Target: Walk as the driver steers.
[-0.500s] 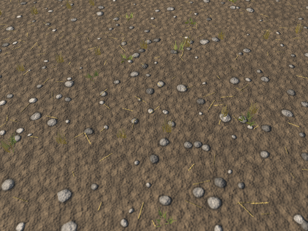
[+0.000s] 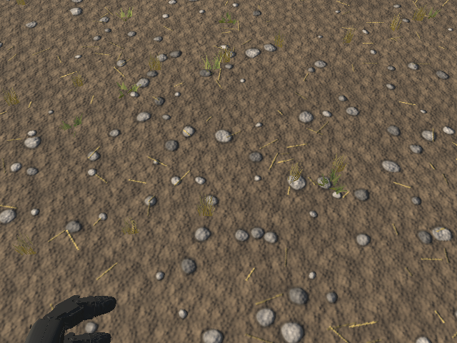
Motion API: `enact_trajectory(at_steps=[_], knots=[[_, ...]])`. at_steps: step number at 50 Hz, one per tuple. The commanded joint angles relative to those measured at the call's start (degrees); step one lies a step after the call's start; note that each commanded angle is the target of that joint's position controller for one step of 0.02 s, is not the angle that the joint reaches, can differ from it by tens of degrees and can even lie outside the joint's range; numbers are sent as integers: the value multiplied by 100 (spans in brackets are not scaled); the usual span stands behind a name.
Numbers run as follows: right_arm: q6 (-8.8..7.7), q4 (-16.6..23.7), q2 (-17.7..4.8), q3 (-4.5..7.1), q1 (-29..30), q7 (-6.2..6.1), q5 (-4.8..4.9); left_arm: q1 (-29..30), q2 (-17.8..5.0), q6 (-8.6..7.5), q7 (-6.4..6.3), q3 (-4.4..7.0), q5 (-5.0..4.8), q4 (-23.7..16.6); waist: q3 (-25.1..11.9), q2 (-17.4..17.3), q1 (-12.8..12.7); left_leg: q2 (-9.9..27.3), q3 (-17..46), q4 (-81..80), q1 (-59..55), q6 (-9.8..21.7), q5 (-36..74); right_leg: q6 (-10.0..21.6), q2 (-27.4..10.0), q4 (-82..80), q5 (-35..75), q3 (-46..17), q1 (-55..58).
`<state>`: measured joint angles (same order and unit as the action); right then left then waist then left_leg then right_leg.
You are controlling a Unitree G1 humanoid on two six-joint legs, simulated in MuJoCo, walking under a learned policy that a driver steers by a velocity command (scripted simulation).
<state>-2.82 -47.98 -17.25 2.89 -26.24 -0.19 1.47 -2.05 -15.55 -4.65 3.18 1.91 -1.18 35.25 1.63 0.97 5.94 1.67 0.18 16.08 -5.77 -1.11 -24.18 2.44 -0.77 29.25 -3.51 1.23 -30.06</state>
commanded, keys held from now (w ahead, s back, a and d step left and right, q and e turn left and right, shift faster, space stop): w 0.26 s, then no key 0.68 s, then w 0.06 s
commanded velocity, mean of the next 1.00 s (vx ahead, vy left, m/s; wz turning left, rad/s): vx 0.24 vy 0.00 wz -0.01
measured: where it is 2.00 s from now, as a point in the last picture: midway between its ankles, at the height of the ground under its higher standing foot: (203, 298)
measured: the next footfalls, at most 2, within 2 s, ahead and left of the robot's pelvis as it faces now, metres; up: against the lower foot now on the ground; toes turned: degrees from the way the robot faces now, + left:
right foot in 0.02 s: +0.18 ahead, -0.12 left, +0.00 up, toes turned -1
left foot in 0.50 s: +0.45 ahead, +0.11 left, +0.00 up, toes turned +1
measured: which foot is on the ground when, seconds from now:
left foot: down 0.00-0.04, up 0.06-0.48, down 0.50-1.00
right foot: up 0.00-0.00, down 0.02-0.52, up 0.54-0.80, down 0.82-1.00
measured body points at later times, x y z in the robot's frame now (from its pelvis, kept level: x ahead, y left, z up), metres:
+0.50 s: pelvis +0.26 +0.00 +0.00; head +0.29 +0.01 +0.45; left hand +0.28 +0.29 -0.13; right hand +0.48 -0.23 -0.08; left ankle +0.41 +0.11 -0.72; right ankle +0.14 -0.12 -0.72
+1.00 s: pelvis +0.36 +0.00 +0.01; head +0.36 -0.01 +0.46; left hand +0.43 +0.26 -0.12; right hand +0.48 -0.25 -0.12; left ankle +0.41 +0.11 -0.72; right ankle +0.35 -0.14 -0.73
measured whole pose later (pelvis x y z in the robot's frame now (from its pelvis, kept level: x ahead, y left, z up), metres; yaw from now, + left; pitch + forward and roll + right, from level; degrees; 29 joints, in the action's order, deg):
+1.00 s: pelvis +0.36 +0.00 +0.01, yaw +0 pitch -1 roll +0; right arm -0.4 -50.0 -13.4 1.3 -9.0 -0.5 -0.7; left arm -15.2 -13.4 -0.4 -1.9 1.9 0.5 51.7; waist 0.5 -0.8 0.0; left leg -0.6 -1.6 30.0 17.8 1.3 -11.9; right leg -1.6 -2.0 31.9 -18.2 -1.0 -13.0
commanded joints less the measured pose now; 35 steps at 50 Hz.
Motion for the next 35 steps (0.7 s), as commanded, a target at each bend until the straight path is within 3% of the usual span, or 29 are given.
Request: enact_trajectory(at_steps=[1,2,3,4,5,6,8,10,14,17,20,22,24,25,26,27,28,29,30,32,35], knots=[[-28,408,-867,157,301,-65,-87,-1832,-1151,-20,-136,486,29,84,-1226,-554,-1415,819,145,2454,1497,608,4475,549,-246,122,-46,-252,3295],[-120,634,-147,-67,-357,-35,-123,-2424,-1829,4,-161,616,174,192,-2263,1055,-1189,-106,-47,4924,3749,181,1480,1469,-1902,-111,-1162,-3014,5533],[-258,535,-386,-37,-188,-8,-39,-2516,-1378,7,-142,493,118,228,-2636,1371,-1305,-354,776,5720,4397,199,-776,1618,-2187,-1133,-1968,-4544,5479],[-311,697,-839,106,432,40,134,-2074,-1092,8,-153,380,86,242,-1517,972,-1252,3,705,6029,4969,265,-499,1326,-1983,-1253,-2144,-3704,4721],[-339,794,-823,82,815,47,124,-1705,-954,19,-162,330,71,214,-916,545,-1102,286,497,5820,4928,316,7,1185,-1753,-1333,-1716,-2941,3867],[-333,810,-745,81,982,38,11,-1401,-815,18,-144,285,102,218,-510,260,-914,462,405,5473,4755,293,385,1127,-1504,-1492,-1170,-2416,3110],[-215,702,-598,90,731,47,-40,-1067,-659,-42,-128,249,168,200,-337,473,-559,682,439,5109,4125,227,838,1111,-1203,-1855,-598,-1837,2248],[-106,653,-429,57,659,29,-64,-1041,-687,-135,-129,268,114,308,-229,414,-426,716,365,4844,4024,110,996,1211,-1153,-2099,-191,-1454,1892],[-113,894,-338,17,1459,12,-153,-1225,-817,-156,-204,298,116,533,165,178,-565,710,298,3512,4398,-64,2108,1157,-1009,-2257,652,-847,1863],[-235,1021,-146,-59,2053,112,-176,-1446,-937,-63,-281,311,109,677,145,142,-803,352,-23,2211,3738,-45,3049,905,-751,-1985,1819,-265,1820],[-268,1118,-246,-19,2295,212,-138,-1701,-1021,39,-313,321,60,866,-24,250,-888,174,72,1644,3515,89,3282,787,-938,-1609,1871,-363,2363],[-269,1131,-420,53,2211,248,-176,-1654,-1051,106,-344,334,37,939,-150,337,-759,105,171,1380,3371,259,2918,650,-1081,-1205,1856,-526,2739],[-276,920,-597,154,1555,223,-248,-1468,-1017,170,-375,327,32,962,-479,289,-364,-83,29,990,2478,453,3023,425,-881,-311,2288,-471,2799],[-297,836,-924,243,1171,176,-296,-1665,-843,170,-384,266,112,947,-929,-127,-289,253,221,1014,1527,616,4933,162,-467,623,1790,-249,2525],[-260,897,-1188,241,928,131,-441,-2392,-420,125,-355,109,250,934,-1818,-1127,-534,1558,1581,1532,-424,1405,6923,-212,38,2293,-736,-140,1070],[-171,840,-743,125,829,130,-356,-2810,-276,162,-323,30,159,1141,-2562,-1687,-522,2203,2665,1307,-912,2084,6914,-466,339,3462,-3611,-521,475],[-95,848,-549,60,953,180,-215,-2564,-795,235,-306,158,35,1162,-2361,-1095,-413,1963,2580,995,-392,1959,5493,-497,126,3812,-3683,-883,314],[-51,859,-492,40,1342,193,-174,-2072,-852,335,-337,193,-38,1054,-1663,-731,-469,1745,2231,735,224,1724,4277,-531,-51,3857,-3447,-720,11],[-30,869,-396,-4,1710,203,-190,-1766,-786,450,-393,198,4,1006,-1118,-500,-553,1538,1930,451,965,1555,3425,-566,-204,3549,-3186,-620,-29],[11,866,-426,10,2226,184,-291,-1742,-650,658,-496,200,84,1019,-705,-802,-811,1178,1462,-17,2207,1322,2218,-630,-352,2689,-2615,-515,717],[26,756,-383,19,2329,121,-338,-1879,-436,688,-563,150,147,1180,-797,-938,-835,951,998,-136,2597,1319,1854,-612,-275,1666,-2085,-328,1509]])
Velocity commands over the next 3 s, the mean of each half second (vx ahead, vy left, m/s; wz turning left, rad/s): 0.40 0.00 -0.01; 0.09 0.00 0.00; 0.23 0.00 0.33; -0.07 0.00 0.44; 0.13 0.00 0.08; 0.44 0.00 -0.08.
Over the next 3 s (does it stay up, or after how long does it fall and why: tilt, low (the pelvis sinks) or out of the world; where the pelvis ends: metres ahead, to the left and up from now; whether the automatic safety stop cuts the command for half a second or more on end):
stays up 0.73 0.24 0.02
